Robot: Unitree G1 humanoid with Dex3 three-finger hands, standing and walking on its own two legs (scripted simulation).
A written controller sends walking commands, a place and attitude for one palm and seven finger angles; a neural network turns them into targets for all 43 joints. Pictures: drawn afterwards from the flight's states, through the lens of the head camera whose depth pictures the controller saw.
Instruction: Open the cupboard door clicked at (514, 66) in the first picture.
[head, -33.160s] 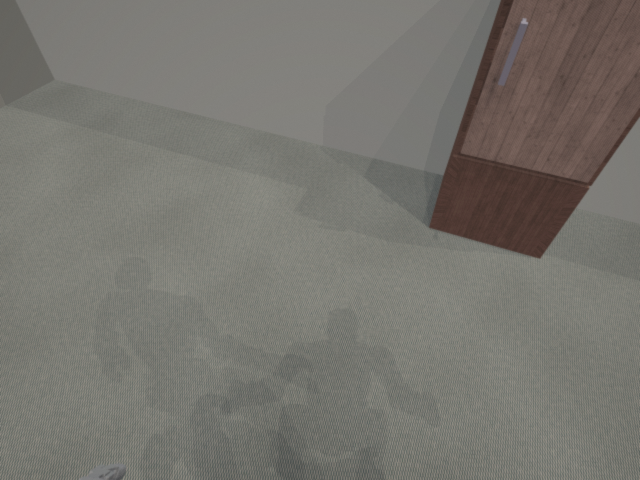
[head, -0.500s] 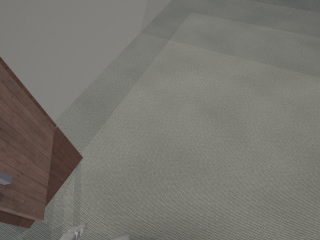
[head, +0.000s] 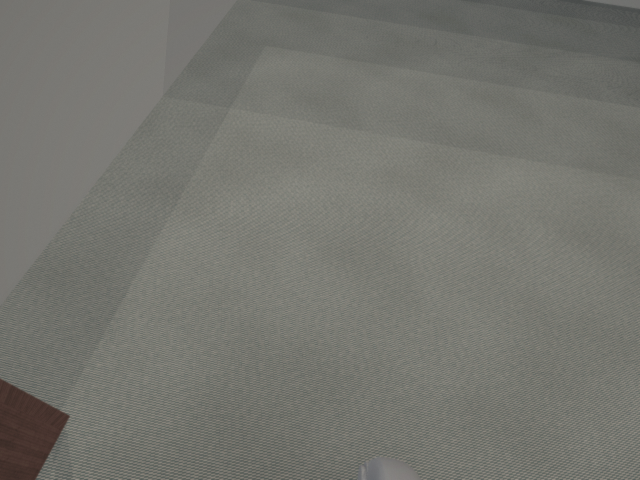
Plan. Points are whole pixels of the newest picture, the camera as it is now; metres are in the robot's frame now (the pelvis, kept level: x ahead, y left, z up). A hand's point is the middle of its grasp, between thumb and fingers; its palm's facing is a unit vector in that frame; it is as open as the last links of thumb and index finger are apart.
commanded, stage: walk to a spot facing it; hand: left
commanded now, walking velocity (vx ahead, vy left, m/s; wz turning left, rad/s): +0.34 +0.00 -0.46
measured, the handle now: out of the picture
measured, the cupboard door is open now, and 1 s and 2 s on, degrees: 38 38 38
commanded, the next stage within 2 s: turn to face it in 1.06 s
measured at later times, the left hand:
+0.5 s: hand (286, 334) +0.35 +0.08 -0.16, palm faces -0.16 -0.96 -0.22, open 7.1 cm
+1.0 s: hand (309, 244) +0.55 +0.06 -0.17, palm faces -0.22 -0.96 -0.17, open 7.3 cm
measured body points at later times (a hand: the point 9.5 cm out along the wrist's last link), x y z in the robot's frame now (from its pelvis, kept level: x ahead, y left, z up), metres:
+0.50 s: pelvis +0.22 -0.09 +0.00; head +0.26 -0.10 +0.45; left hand +0.36 +0.13 -0.14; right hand +0.18 -0.32 -0.15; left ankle +0.27 +0.07 -0.67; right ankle +0.20 -0.15 -0.74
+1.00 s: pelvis +0.47 -0.11 +0.00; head +0.49 -0.11 +0.45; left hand +0.57 +0.11 -0.15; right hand +0.42 -0.34 -0.15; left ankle +0.48 +0.00 -0.74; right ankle +0.49 -0.26 -0.68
